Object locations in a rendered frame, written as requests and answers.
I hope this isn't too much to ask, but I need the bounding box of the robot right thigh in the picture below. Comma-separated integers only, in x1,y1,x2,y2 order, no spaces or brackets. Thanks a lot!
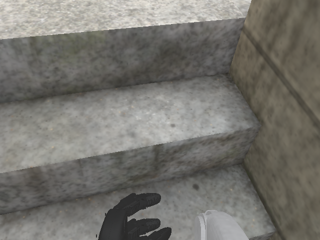
194,211,249,240

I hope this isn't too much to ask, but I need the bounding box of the robot left hand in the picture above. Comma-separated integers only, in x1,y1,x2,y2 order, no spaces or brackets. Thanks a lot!
96,193,172,240

